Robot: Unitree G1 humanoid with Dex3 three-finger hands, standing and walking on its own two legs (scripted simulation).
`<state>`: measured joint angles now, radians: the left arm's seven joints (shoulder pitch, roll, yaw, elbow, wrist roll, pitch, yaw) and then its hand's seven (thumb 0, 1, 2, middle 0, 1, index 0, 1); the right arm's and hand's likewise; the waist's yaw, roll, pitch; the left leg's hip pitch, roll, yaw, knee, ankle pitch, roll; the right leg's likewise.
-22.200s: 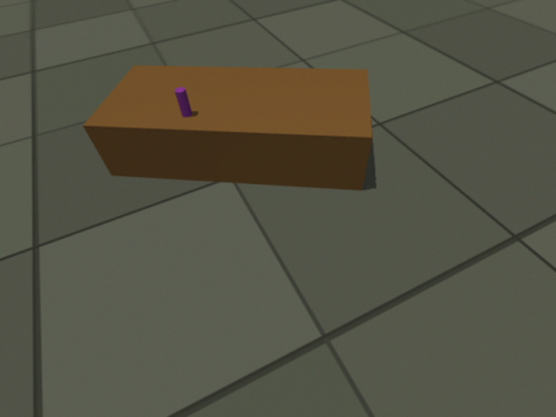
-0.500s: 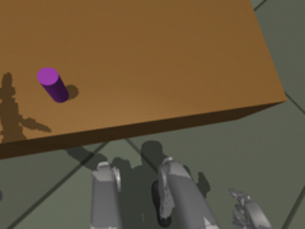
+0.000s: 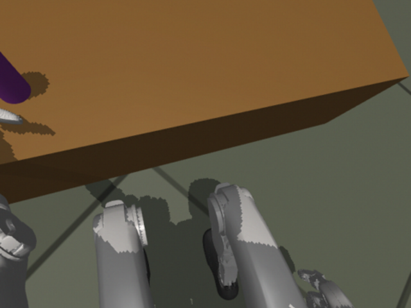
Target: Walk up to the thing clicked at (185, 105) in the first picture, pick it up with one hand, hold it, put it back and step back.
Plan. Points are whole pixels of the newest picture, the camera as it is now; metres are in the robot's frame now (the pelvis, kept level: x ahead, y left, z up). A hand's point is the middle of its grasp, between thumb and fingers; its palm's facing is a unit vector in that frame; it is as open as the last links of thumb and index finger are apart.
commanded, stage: close in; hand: left
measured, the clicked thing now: out of the picture +0.53 +0.29 -0.01
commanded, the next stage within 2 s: rest palm in 0.28 s
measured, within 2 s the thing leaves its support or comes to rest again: neither
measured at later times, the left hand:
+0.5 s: hand out of the picture +0.53 +0.29 +0.01, palm faces +0.28 -0.96 -0.01, open 17.7 cm
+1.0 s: hand out of the picture +0.52 +0.28 +0.02, palm faces +0.27 -0.96 -0.01, open 15.5 cm
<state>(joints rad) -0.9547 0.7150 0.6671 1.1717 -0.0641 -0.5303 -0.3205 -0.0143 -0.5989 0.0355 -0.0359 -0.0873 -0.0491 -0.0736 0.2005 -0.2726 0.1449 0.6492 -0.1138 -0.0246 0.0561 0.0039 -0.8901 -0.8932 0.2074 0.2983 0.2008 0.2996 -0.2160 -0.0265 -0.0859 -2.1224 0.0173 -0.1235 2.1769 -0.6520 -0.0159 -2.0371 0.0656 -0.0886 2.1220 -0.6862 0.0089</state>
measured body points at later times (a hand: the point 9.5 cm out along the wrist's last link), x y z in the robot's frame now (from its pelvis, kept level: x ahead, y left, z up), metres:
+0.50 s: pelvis +0.01 +0.00 +0.02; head +0.23 +0.06 +0.40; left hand +0.50 +0.34 +0.02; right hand +0.09 -0.27 -0.09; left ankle +0.09 +0.13 -0.37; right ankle +0.09 -0.12 -0.37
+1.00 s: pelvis +0.01 +0.00 +0.01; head +0.22 +0.06 +0.40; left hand +0.50 +0.33 +0.02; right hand +0.09 -0.27 -0.11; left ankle +0.09 +0.13 -0.37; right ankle +0.09 -0.12 -0.37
